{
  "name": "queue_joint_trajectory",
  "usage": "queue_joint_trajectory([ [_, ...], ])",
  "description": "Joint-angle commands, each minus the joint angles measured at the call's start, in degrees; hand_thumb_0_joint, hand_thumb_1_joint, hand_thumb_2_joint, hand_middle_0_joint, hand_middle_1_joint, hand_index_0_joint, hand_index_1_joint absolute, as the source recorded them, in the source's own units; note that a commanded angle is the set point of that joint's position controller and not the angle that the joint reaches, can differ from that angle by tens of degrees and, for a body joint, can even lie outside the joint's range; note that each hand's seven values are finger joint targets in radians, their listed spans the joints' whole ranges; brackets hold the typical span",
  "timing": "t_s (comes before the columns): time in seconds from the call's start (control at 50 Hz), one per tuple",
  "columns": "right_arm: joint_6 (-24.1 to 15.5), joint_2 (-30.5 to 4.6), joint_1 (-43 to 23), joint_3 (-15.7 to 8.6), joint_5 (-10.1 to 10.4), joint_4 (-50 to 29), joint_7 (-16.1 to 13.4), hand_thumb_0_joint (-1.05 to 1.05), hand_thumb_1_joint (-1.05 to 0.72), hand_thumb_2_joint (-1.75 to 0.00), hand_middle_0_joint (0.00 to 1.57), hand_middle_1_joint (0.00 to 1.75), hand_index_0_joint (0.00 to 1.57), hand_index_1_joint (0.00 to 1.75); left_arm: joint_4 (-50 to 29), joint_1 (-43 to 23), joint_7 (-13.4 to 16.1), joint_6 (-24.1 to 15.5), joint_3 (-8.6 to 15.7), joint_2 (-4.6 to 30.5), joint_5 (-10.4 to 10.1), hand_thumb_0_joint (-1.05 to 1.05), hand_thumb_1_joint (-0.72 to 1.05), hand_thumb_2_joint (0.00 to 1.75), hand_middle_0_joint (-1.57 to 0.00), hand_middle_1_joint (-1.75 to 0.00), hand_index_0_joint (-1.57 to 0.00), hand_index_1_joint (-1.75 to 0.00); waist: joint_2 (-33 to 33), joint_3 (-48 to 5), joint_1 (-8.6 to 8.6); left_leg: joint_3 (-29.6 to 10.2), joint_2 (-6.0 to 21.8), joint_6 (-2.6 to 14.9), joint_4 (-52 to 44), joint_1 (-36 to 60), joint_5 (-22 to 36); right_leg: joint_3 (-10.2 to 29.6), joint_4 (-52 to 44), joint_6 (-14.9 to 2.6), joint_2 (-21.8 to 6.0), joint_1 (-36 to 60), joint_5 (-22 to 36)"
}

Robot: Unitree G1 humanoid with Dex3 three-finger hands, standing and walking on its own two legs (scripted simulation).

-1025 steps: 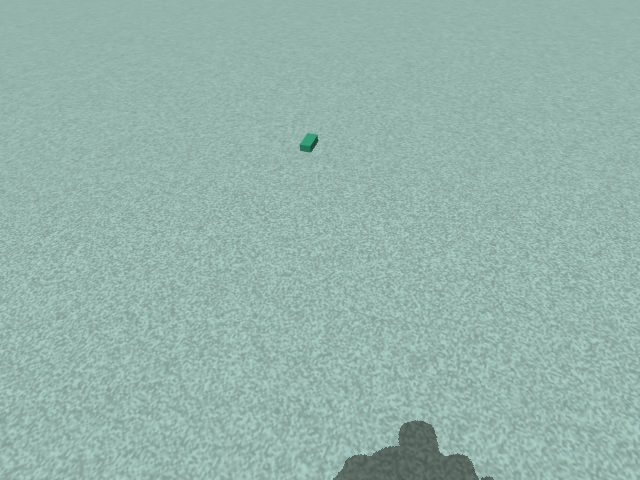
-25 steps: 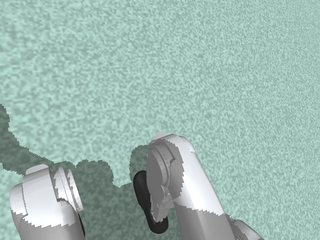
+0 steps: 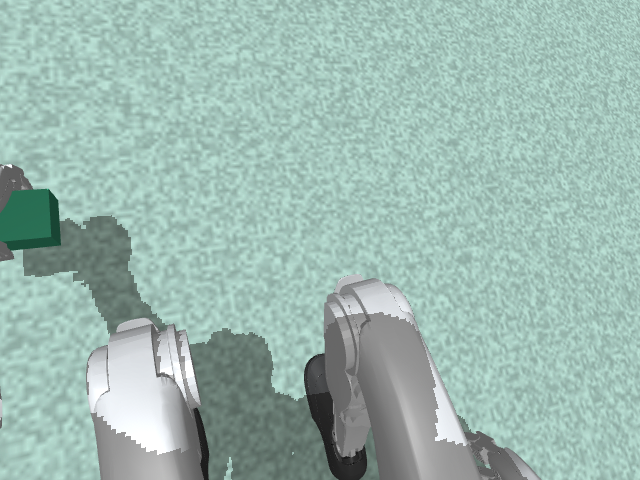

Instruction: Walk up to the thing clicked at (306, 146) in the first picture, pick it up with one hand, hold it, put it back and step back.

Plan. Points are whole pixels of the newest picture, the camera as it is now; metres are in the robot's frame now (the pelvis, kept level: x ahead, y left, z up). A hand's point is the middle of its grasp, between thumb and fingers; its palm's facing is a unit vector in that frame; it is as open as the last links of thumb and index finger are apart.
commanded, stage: lift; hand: left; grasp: from above
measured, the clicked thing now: out of the picture +0.46 +0.34 -0.18
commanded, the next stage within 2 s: hold in 1.78 s
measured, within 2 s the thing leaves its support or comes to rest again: neither
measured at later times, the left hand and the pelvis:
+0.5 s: hand out of the picture +0.41 +0.34 -0.06, palm faces -0.45 -0.11 -0.89, open 9.0 cm; pelvis +0.00 +0.00 +0.06, yaw +4 degrees
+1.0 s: hand out of the picture +0.34 +0.32 +0.14, palm faces -0.41 -0.13 -0.90, open 9.0 cm; pelvis +0.00 +0.00 +0.22, yaw +7 degrees
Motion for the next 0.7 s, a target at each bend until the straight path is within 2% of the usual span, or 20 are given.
queue_joint_trajectory([
  [0.0, 0.53, -14.83, 10.72, -5.98, 0.91, -0.77, -1.32, 0.0, -0.94, -0.91, 0.2, 0.3, 0.2, 0.3, -9.85, -18.64, 2.35, 0.96, 1.41, 14.92, -1.0, 0.0, 0.81, 0.48, -1.19, -0.45, -1.2, -0.43, 22.44, -38.15, -0.24, 4.92, -0.35, 0.65, -17.46, 31.34, 9.8, -3.37, -12.89, -4.37, 1.65, 16.53, 11.08],
  [0.02, 0.73, -14.24, 11.18, -6.16, 1.01, -0.41, -1.38, 0.0, -0.88, -0.89, 0.2, 0.3, 0.2, 0.3, -11.63, -18.99, 2.07, 1.21, 1.21, 14.29, -1.51, 0.0, 0.73, 0.5, -1.11, -0.37, -1.12, -0.36, 21.93, -40.17, 0.11, 5.45, -0.3, 0.87, -17.58, 31.76, 10.62, -3.01, -13.37, -4.11, 1.71, 18.16, 11.96],
  [0.04, 0.76, -14.87, 11.62, -6.74, 1.17, -0.46, -1.39, 0.0, -0.94, -0.91, 0.2, 0.3, 0.2, 0.3, -12.4, -18.7, 1.94, 1.54, 2.52, 15.57, -1.93, 0.0, 0.79, 0.43, -1.17, -0.4, -1.19, -0.39, 22.56, -40.39, 0.83, 5.39, -0.58, 0.75, -18.18, 32.38, 10.78, -2.98, -13.57, -4.33, 1.33, 17.78, 11.92],
  [0.06, 0.85, -14.27, 11.85, -7.14, 1.4, -0.56, -1.41, 0.0, -0.88, -0.89, 0.2, 0.3, 0.2, 0.3, -13.23, -17.87, 1.31, 1.94, 2.4, 14.63, -2.67, 0.0, 0.71, 0.48, -1.09, -0.34, -1.11, -0.34, 23.43, -42.21, 1.37, 5.42, -0.42, 0.73, -19.23, 33.62, 10.66, -2.82, -13.67, -4.23, 1.41, 18.51, 11.77],
  [0.08, 0.93, -13.93, 12.23, -7.26, 1.59, -0.47, -1.45, 0.0, -0.93, -0.91, 0.2, 0.3, 0.2, 0.3, -13.38, -17.22, 0.7, 2.5, 1.78, 13.6, -3.46, 0.0, 0.77, 0.45, -1.16, -0.41, -1.18, -0.4, 22.7, -42.45, 1.34, 5.79, -0.41, 0.92, -19.36, 34.17, 11.0, -2.45, -14.56, -4.04, 1.37, 19.48, 12.19],
  [0.1, 1.19, -13.9, 12.17, -7.86, 1.79, -0.44, -1.52, 0.0, -0.88, -0.89, 0.2, 0.3, 0.2, 0.3, -15.76, -17.66, 0.14, 2.86, 1.94, 13.69, -4.09, 0.0, 0.7, 0.48, -1.08, -0.34, -1.1, -0.34, 22.65, -44.54, 1.88, 5.88, -0.37, 0.98, -19.82, 34.91, 10.84, -2.19, -15.01, -4.1, 1.3, 20.12, 11.92],
  [0.12, 1.36, -13.82, 12.53, -7.99, 1.96, -0.37, -1.69, 0.0, -0.93, -0.91, 0.2, 0.3, 0.2, 0.3, -15.19, -17.03, -0.37, 3.38, 2.01, 14.29, -4.06, 0.0, 0.77, 0.43, -1.15, -0.42, -1.17, -0.4, 21.86, -43.66, 1.61, 6.23, -0.45, 1.17, -19.75, 34.02, 10.86, -1.78, -15.8, -4.06, 1.35, 21.09, 11.98],
  [0.14, 1.65, -13.41, 12.39, -8.38, 2.25, -0.52, -1.83, 0.0, -0.89, -0.89, 0.2, 0.3, 0.2, 0.3, -16.97, -17.27, -1.24, 3.67, 1.72, 13.51, -4.91, 0.0, 0.69, 0.46, -1.07, -0.34, -1.09, -0.34, 20.95, -45.08, 1.94, 6.55, -0.5, 1.31, -20.11, 34.27, 10.73, -1.38, -16.38, -4.01, 1.31, 21.83, 11.87],
  [0.16, 1.9, -13.26, 12.66, -8.52, 2.41, -0.42, -2.0, 0.0, -0.94, -0.91, 0.2, 0.3, 0.2, 0.3, -16.2, -16.34, -2.08, 4.06, 1.51, 13.4, -5.08, 0.0, 0.76, 0.44, -1.15, -0.41, -1.16, -0.4, 20.11, -43.92, 1.69, 6.8, -0.57, 1.47, -20.08, 33.71, 10.65, -1.15, -17.04, -3.94, 1.3, 22.3, 11.74],
  [0.18, 2.19, -13.0, 12.61, -8.83, 2.69, -0.69, -2.13, 0.0, -0.92, -0.91, 0.2, 0.3, 0.2, 0.3, -17.62, -17.12, -2.99, 4.07, 1.34, 13.12, -5.77, 0.0, 0.78, 0.47, -1.14, -0.41, -1.16, -0.39, 19.89, -44.05, 1.57, 6.77, -0.61, 1.55, -20.69, 32.6, 9.67, -0.76, -17.47, -4.0, 1.32, 22.78, 10.75],
  [0.2, 2.39, -12.96, 13.11, -8.99, 2.92, -0.63, -2.45, 0.0, -0.91, -0.91, 0.2, 0.3, 0.2, 0.3, -17.44, -15.14, -4.0, 4.42, 1.42, 12.43, -6.32, 0.0, 0.78, 0.5, -1.15, -0.39, -1.16, -0.39, 18.68, -42.72, 1.95, 6.9, -0.7, 1.67, -21.16, 33.17, 10.11, -0.87, -18.32, -3.83, 1.08, 22.94, 11.22],
  [0.3, 3.55, -12.2, 12.57, -10.22, 3.96, -2.22, -3.41, 0.0, -0.91, -0.9, 0.2, 0.3, 0.2, 0.3, -23.18, -11.83, -7.36, 4.0, 2.28, 12.36, -7.66, 0.0, 0.79, 0.55, -1.15, -0.44, -1.16, -0.43, 17.56, -44.81, 4.16, 7.02, -0.76, 1.74, -24.53, 34.8, 9.06, 0.17, -20.26, -4.0, 0.89, 25.7, 9.82],
  [0.32, 3.78, -12.0, 12.33, -10.37, 4.23, -2.34, -3.6, 0.0, -0.91, -0.9, 0.2, 0.3, 0.2, 0.3, -24.34, -11.97, -7.69, 3.82, 2.09, 12.04, -7.67, 0.0, 0.78, 0.57, -1.16, -0.42, -1.16, -0.42, 17.73, -45.27, 4.45, 7.06, -0.73, 1.73, -25.07, 35.52, 9.11, 0.36, -20.6, -4.05, 0.87, 25.71, 10.01],
  [0.34, 3.93, -12.14, 12.17, -10.75, 4.47, -2.6, -3.92, 0.0, -0.91, -0.9, 0.2, 0.3, 0.2, 0.3, -25.73, -11.68, -7.87, 3.65, 3.09, 12.95, -7.94, 0.0, 0.79, 0.56, -1.16, -0.43, -1.16, -0.42, 17.44, -45.34, 4.97, 7.11, -0.87, 1.85, -25.55, 35.83, 8.66, 0.53, -21.33, -4.12, 0.77, 25.49, 9.48],
  [0.38, 4.22, -11.5, 12.18, -10.94, 4.96, -3.06, -4.19, 0.0, -0.91, -0.9, 0.2, 0.3, 0.2, 0.3, -27.44, -10.34, -8.63, 3.49, 1.99, 11.13, -8.26, 0.0, 0.77, 0.55, -1.14, -0.44, -1.15, -0.43, 17.63, -45.57, 5.02, 6.97, -0.71, 1.83, -27.42, 37.06, 8.73, 0.79, -22.06, -4.02, 0.78, 26.64, 9.88],
  [0.42, 4.51, -11.44, 12.11, -11.15, 5.43, -3.2, -4.66, 0.0, -0.91, -0.9, 0.2, 0.3, 0.2, 0.3, -27.89, -7.86, -8.91, 3.71, 2.86, 11.53, -8.26, 0.0, 0.77, 0.55, -1.13, -0.45, -1.14, -0.44, 16.07, -45.06, 5.75, 6.7, -0.78, 1.94, -28.77, 38.24, 8.71, 0.83, -23.26, -3.97, 0.7, 26.84, 9.73],
  [0.46, 4.69, -11.2, 11.56, -11.49, 5.86, -4.09, -4.96, 0.0, -0.91, -0.9, 0.2, 0.3, 0.2, 0.3, -31.01, -8.14, -9.51, 3.87, 1.16, 9.12, -8.97, 0.0, 0.77, 0.57, -1.14, -0.45, -1.14, -0.44, 17.99, -44.38, 5.4, 5.79, -0.5, 1.83, -31.85, 40.09, 6.62, 0.71, -24.1, -3.97, 0.66, 26.51, 8.72],
  [0.48, 4.82, -11.2, 11.5, -11.69, 6.02, -4.39, -5.16, 0.0, -0.91, -0.9, 0.2, 0.3, 0.2, 0.3, -31.92, -7.04, -9.78, 4.11, 1.41, 9.14, -9.18, 0.0, 0.77, 0.57, -1.13, -0.46, -1.14, -0.45, 17.28, -44.63, 6.06, 5.59, -0.3, 1.9, -32.97, 41.11, 5.71, 0.77, -24.94, -3.86, 0.79, 27.17, 8.24],
  [0.6, 5.14, -10.64, 10.7, -12.6, 7.32, -5.89, -6.54, 0.0, -0.9, -0.9, 0.2, 0.3, 0.2, 0.3, -40.07, -2.67, -11.71, 5.94, -0.58, 5.52, -11.9, 0.0, 0.77, 0.56, -1.12, -0.46, -1.13, -0.45, 17.03, -45.67, 6.9, 4.51, 0.15, 1.67, -39.49, 47.67, 4.83, 1.07, -29.63, -3.59, 0.79, 31.84, 8.21],
  [0.68, 5.24, -10.13, 9.48, -12.77, 8.08, -6.58, -7.88, 0.0, -0.9, -0.9, 0.2, 0.3, 0.2, 0.3, -43.82, 1.68, -13.01, 7.21, 0.21, 5.29, -13.83, 0.0, 0.77, 0.55, -1.11, -0.46, -1.13, -0.44, 14.85, -44.23, 7.3, 3.71, 0.13, 1.78, -44.12, 51.05, 3.24, 1.58, -33.64, -3.22, 0.62, 36.1, 7.44],
])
